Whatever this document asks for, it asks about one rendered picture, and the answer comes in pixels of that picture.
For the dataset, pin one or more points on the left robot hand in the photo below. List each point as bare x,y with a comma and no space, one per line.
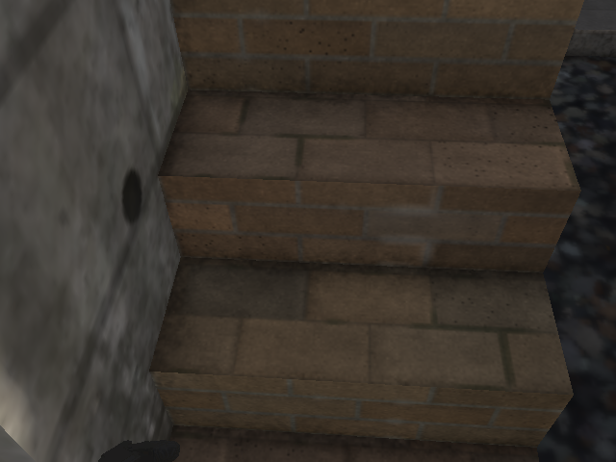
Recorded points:
153,451

